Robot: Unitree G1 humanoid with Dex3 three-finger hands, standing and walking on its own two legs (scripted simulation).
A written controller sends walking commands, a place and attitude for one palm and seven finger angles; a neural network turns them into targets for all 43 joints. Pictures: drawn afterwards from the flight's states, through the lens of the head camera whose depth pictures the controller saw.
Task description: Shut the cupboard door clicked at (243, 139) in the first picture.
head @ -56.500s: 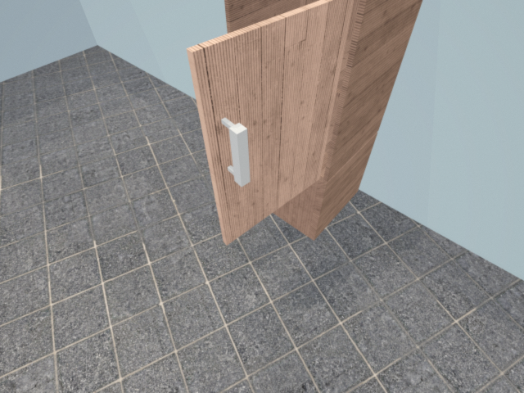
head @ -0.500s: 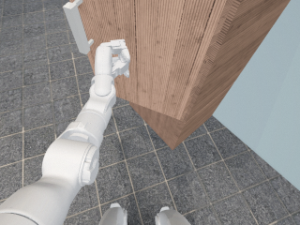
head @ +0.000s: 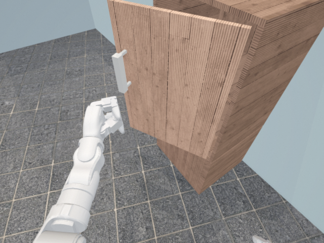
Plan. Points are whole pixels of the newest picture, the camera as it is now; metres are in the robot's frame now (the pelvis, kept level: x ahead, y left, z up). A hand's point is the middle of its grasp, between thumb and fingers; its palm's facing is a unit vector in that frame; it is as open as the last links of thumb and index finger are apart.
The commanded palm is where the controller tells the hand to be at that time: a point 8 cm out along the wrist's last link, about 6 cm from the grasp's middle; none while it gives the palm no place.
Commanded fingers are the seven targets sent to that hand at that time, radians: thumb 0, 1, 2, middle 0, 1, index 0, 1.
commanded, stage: draw the hand back to the body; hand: left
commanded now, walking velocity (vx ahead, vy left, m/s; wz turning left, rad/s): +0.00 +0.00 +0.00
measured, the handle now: (123, 71) +0.68 +0.14 +0.05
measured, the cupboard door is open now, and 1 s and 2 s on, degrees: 27 27 27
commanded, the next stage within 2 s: step back with the hand held close in 1.10 s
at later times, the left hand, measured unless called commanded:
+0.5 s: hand (37, 157) +0.25 +0.23 +0.16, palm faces +0.25 -0.93 -0.29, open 4.4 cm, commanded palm +0.21 +0.29 +0.18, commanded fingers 0.00 0.90 0.90 -0.47 -0.60 -0.47 -0.60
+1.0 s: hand out of the picture +0.20 +0.28 +0.18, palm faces +0.45 -0.81 -0.37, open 7.3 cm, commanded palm +0.14 +0.32 +0.21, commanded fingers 0.00 0.90 0.90 -0.20 -0.30 -0.20 -0.30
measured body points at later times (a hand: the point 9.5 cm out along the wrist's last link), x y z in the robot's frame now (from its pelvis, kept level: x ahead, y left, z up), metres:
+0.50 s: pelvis +0.02 +0.02 +0.03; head +0.00 +0.00 +0.48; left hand +0.23 +0.28 +0.18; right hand +0.22 -0.17 -0.05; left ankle +0.03 +0.11 -0.71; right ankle -0.03 -0.09 -0.71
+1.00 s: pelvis +0.01 +0.02 +0.03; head -0.01 +0.00 +0.48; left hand +0.17 +0.32 +0.20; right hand +0.21 -0.20 -0.05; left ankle +0.03 +0.11 -0.71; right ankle -0.03 -0.09 -0.71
